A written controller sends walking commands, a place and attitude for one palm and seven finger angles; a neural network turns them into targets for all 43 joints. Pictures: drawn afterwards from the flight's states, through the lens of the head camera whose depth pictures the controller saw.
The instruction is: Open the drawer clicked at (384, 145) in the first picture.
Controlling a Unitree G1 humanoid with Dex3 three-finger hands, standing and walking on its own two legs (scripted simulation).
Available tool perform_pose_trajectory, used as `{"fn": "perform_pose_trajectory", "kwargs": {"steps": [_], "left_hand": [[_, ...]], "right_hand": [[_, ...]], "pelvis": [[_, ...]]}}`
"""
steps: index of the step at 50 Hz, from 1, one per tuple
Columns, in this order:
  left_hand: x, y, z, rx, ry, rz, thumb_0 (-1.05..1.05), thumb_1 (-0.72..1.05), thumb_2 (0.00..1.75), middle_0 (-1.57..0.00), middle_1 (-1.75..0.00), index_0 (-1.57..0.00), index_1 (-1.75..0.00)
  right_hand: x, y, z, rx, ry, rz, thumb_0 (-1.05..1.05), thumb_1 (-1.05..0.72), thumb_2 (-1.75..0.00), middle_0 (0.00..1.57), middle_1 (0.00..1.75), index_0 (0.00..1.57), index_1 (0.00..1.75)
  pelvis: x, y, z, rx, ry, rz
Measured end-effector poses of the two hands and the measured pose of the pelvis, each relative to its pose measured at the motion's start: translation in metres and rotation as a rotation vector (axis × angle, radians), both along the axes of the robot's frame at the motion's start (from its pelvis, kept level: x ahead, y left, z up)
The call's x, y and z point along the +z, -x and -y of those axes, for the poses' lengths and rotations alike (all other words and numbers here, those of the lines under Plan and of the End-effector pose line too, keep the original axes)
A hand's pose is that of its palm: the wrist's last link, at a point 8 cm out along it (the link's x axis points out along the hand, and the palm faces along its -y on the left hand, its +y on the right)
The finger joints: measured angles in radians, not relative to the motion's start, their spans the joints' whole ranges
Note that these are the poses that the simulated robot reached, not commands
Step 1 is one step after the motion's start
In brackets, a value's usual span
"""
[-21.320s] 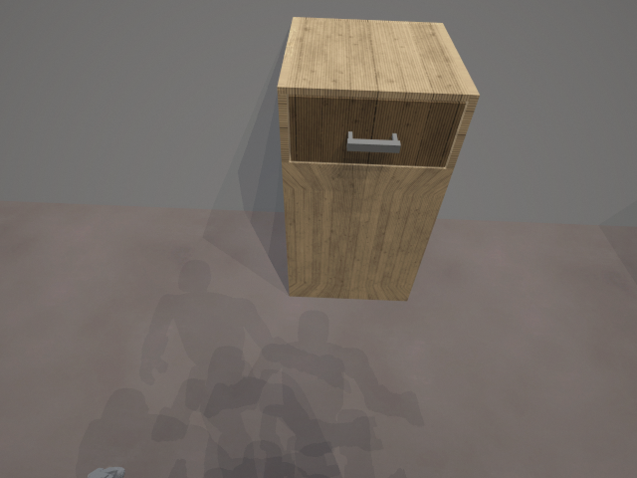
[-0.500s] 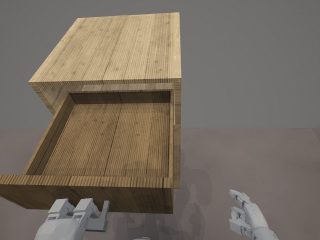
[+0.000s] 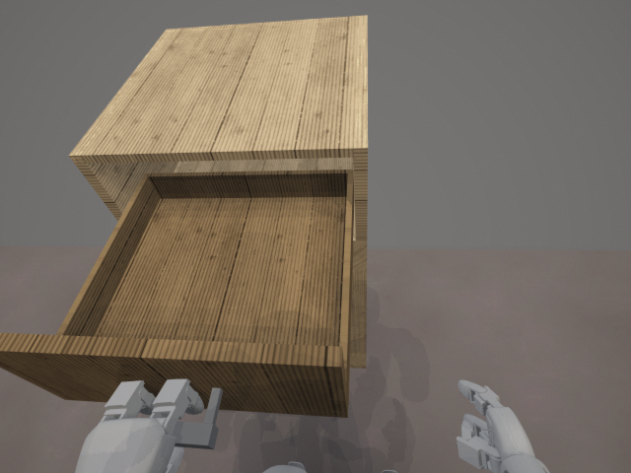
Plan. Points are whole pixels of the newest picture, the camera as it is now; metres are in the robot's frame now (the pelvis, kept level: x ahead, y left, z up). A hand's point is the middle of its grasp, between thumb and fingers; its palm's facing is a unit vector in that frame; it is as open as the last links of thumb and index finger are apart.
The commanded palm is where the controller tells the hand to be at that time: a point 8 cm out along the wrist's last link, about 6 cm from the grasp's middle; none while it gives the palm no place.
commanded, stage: open the thumb to release the handle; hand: left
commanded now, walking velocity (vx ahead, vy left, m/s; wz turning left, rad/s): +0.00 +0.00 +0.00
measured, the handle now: (165, 413) +0.18 +0.20 +0.03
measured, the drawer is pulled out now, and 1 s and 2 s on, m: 0.30 0.28 0.28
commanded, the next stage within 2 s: lift the hand off the handle in 0.20 s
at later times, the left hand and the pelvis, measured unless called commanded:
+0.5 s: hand (157, 463) +0.13 +0.20 +0.01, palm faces -0.02 -0.13 -0.99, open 13.7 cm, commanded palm +0.12 +0.20 +0.06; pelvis -0.01 +0.00 +0.00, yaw +0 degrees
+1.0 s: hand (139, 439) +0.15 +0.21 +0.05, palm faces +0.00 -0.16 -0.99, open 13.6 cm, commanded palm +0.12 +0.21 +0.12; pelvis +0.00 +0.01 +0.03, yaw -2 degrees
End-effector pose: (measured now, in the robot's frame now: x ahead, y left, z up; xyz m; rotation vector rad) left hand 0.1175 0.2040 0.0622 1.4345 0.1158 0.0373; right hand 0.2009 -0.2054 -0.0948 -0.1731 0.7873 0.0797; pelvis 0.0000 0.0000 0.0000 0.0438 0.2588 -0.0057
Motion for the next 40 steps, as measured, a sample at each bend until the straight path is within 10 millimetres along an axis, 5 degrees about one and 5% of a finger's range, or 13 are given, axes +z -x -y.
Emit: {"fn": "perform_pose_trajectory", "kwargs": {"steps": [9,15,31,40], "left_hand": [[0.001,0.001,0.000,0.003,0.004,-0.018,0.00,-0.18,0.44,-0.32,-1.25,-0.37,-1.24],[0.001,0.003,-0.001,-0.010,0.008,-0.014,0.00,-0.39,0.34,-0.31,-1.23,-0.34,-1.21],[-0.003,-0.003,-0.001,-0.008,-0.007,0.054,-0.01,-0.49,0.30,-0.32,-1.21,-0.35,-1.26],[0.008,-0.014,-0.001,0.005,0.010,0.010,-0.01,-0.49,0.30,-0.32,-1.20,-0.37,-1.24]], "right_hand": [[0.016,0.005,0.004,-0.001,0.002,0.036,0.02,-0.91,-0.90,0.20,0.30,0.20,0.30],[0.019,0.007,0.013,-0.017,0.027,0.045,0.02,-0.91,-0.90,0.20,0.30,0.20,0.30],[0.006,0.013,0.002,-0.015,0.020,0.010,0.02,-0.91,-0.90,0.20,0.30,0.20,0.30],[0.024,0.017,-0.005,-0.041,-0.014,0.026,0.02,-0.91,-0.90,0.20,0.30,0.20,0.30]], "pelvis": [[0.007,0.004,0.004,-0.006,0.004,0.022],[0.007,0.005,0.003,-0.010,0.008,0.025],[0.003,0.012,-0.003,0.007,0.014,0.022],[0.017,0.010,-0.005,-0.005,0.018,0.072]]}}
